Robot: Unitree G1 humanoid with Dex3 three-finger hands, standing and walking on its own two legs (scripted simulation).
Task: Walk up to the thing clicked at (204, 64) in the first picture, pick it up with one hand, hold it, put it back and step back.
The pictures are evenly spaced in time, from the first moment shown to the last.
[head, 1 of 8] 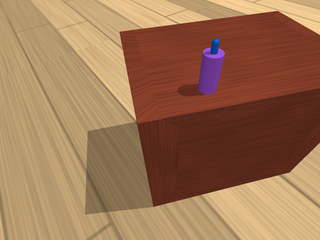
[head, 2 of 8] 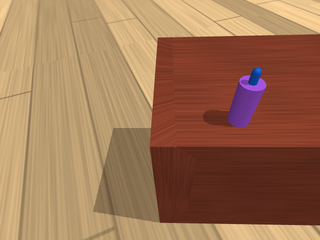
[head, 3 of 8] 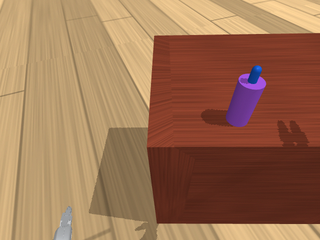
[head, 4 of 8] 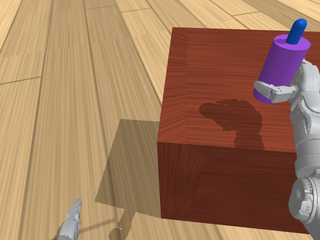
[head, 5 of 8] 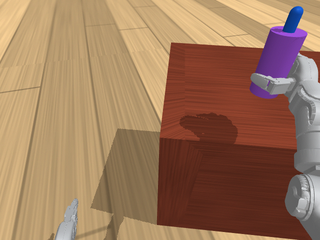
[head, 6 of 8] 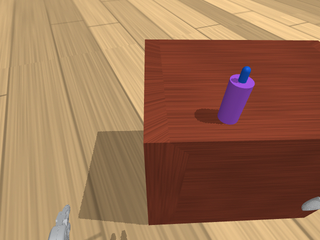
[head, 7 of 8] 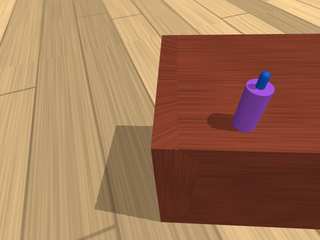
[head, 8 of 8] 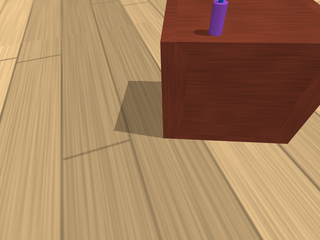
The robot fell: no
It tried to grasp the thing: yes
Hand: right
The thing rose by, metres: 0.25
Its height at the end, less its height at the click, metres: +0.00
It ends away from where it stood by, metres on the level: 0.01
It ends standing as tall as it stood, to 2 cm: yes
